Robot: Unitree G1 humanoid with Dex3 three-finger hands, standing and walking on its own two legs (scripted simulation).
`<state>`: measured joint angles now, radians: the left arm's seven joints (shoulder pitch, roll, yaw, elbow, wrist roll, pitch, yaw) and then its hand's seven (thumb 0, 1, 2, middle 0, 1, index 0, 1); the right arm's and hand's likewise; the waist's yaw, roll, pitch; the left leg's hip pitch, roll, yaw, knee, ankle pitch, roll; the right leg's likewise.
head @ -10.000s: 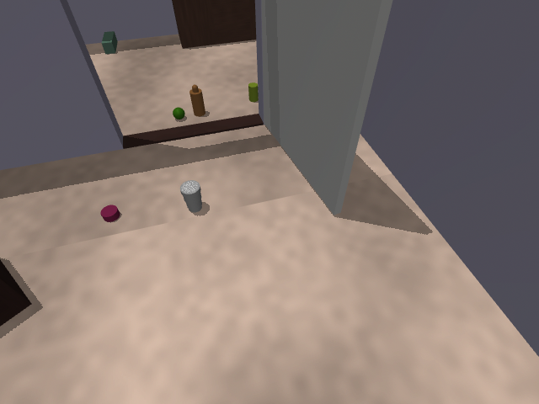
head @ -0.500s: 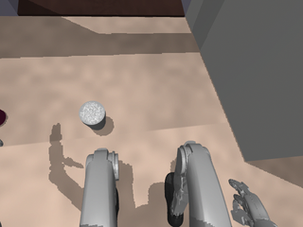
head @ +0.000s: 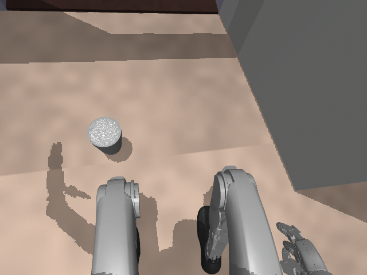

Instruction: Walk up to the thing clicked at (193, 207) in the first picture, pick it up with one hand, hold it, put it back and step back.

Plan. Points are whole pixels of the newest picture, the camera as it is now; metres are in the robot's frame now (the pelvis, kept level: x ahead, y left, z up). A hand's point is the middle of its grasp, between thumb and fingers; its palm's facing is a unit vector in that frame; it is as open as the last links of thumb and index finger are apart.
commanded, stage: go down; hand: left
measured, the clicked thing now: (108, 139) +0.48 +0.19 -0.32
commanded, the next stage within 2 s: approach in 0.06 s
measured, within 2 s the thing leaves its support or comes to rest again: neither
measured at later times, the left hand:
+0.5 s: hand (4, 126) +0.43 +0.35 -0.07, palm faces +0.09 -1.00 +0.01, open 17.5 cm
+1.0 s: hand (84, 145) +0.44 +0.24 -0.24, palm faces +0.03 -1.00 +0.07, open 17.6 cm
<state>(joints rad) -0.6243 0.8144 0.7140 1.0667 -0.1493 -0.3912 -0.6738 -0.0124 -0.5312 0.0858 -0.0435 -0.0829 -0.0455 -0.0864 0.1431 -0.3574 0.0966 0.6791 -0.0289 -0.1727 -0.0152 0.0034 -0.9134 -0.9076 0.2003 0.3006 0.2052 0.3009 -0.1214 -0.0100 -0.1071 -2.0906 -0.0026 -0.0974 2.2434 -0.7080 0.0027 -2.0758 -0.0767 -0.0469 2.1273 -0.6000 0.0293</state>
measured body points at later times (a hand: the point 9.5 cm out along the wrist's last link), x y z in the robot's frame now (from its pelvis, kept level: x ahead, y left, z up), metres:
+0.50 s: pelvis +0.00 +0.00 -0.04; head +0.21 +0.09 +0.35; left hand +0.42 +0.40 -0.07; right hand +0.13 -0.28 -0.11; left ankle +0.08 +0.12 -0.36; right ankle +0.12 -0.14 -0.36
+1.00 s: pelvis -0.02 +0.02 -0.10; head +0.23 +0.15 +0.25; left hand +0.43 +0.29 -0.24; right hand +0.11 -0.26 -0.14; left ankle +0.08 +0.12 -0.36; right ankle +0.12 -0.14 -0.36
